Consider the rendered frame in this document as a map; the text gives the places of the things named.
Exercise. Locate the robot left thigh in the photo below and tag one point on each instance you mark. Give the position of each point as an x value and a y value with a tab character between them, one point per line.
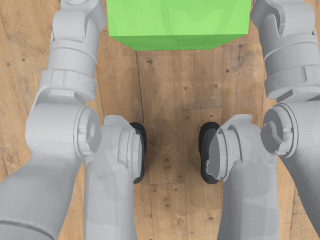
108	212

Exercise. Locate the left robot forearm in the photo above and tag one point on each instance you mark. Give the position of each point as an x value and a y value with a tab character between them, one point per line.
73	53

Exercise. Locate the right robot foot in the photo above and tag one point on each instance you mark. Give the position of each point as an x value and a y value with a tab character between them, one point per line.
206	135

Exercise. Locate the carton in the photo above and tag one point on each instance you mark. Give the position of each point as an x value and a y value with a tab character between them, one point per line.
157	25

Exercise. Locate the right robot forearm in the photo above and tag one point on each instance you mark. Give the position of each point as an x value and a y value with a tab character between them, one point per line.
290	49

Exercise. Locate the robot right upper arm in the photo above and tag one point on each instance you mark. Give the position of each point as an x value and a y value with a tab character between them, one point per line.
291	130

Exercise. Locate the robot left upper arm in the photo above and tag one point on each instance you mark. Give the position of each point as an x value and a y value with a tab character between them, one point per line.
35	199

